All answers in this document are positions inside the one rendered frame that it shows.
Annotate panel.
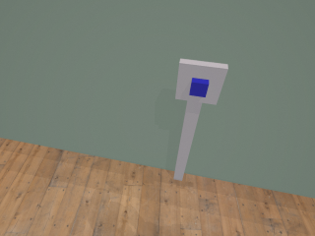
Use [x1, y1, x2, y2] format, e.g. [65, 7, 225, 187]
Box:
[173, 58, 228, 181]

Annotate button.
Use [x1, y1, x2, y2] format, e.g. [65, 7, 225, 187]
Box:
[189, 78, 210, 97]

